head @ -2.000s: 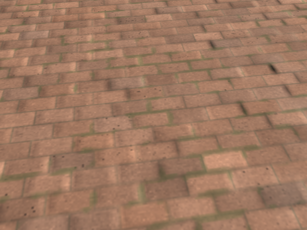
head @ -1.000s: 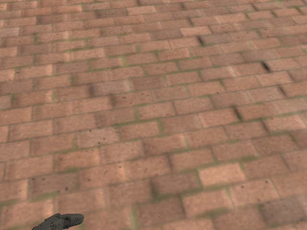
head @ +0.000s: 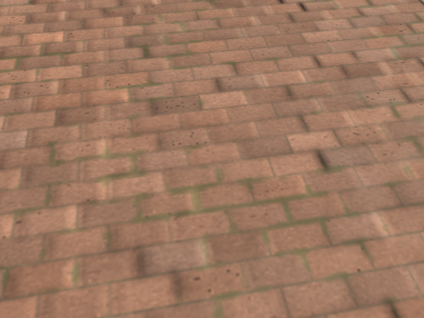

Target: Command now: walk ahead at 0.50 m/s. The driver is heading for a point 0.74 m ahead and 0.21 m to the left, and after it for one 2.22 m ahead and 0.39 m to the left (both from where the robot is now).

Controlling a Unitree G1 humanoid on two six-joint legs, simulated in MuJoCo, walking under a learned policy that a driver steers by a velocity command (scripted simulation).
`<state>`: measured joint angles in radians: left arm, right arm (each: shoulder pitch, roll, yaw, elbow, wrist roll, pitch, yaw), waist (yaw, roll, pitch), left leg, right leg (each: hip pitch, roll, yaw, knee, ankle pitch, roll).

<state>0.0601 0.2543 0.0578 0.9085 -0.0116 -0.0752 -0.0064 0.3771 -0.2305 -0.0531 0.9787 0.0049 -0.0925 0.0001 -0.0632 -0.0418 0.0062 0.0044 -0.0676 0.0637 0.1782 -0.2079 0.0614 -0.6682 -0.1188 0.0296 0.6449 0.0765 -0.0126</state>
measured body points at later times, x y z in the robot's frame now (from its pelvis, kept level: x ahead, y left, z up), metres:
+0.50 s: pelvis +0.29 -0.06 +0.00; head +0.30 -0.06 +0.45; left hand +0.28 +0.21 -0.14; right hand +0.44 -0.31 -0.12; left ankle +0.43 +0.14 -0.67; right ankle +0.25 -0.14 -0.75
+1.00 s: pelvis +0.56 +0.04 +0.00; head +0.59 +0.07 +0.45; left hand +0.64 +0.36 -0.10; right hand +0.73 -0.19 -0.12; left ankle +0.53 +0.10 -0.75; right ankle +0.75 -0.10 -0.68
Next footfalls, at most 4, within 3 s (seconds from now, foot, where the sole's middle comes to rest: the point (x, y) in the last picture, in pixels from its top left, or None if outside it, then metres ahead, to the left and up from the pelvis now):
0.16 right None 0.29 -0.14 -0.78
0.72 left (170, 299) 0.57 0.11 -0.78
1.22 right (191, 208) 0.91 0.04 -0.78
1.70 left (96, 204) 0.94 0.39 -0.78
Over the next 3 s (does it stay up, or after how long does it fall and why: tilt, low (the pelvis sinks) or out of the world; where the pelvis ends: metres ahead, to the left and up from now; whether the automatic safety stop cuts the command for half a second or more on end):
stays up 1.56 0.38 0.00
